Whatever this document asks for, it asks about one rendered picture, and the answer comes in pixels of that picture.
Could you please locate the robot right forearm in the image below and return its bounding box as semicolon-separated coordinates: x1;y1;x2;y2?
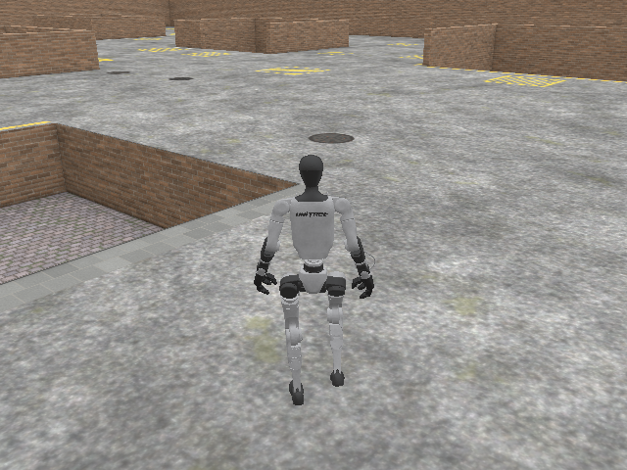
350;236;371;279

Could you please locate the robot left hand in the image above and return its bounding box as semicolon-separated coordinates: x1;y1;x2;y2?
254;273;277;295

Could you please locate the robot left upper arm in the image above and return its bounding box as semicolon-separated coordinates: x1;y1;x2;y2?
265;198;292;253

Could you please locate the robot thigh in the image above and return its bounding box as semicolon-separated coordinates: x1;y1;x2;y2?
326;271;346;324
279;273;303;346

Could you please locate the robot right thigh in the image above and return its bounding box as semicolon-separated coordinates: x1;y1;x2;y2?
326;271;346;324

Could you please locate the robot left thigh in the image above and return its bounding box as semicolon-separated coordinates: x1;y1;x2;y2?
279;273;303;346

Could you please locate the robot right hand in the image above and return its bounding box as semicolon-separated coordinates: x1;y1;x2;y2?
352;275;374;299

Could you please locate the robot right upper arm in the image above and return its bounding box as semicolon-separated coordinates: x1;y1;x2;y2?
332;197;360;252

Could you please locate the robot left forearm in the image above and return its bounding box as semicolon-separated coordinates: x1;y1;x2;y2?
256;237;275;276

